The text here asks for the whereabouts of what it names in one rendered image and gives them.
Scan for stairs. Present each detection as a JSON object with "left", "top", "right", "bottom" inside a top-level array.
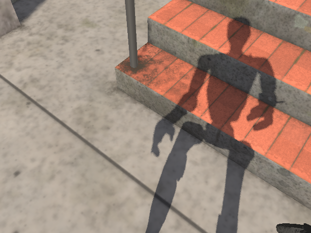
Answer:
[{"left": 115, "top": 0, "right": 311, "bottom": 210}]

